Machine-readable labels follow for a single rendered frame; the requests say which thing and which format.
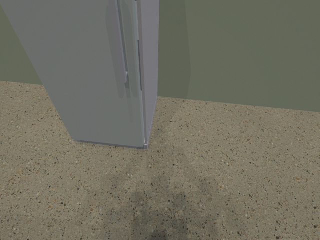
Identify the handle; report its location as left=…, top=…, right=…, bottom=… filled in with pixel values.
left=108, top=0, right=128, bottom=83

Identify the fridge door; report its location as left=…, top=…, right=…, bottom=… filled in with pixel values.
left=0, top=0, right=144, bottom=148

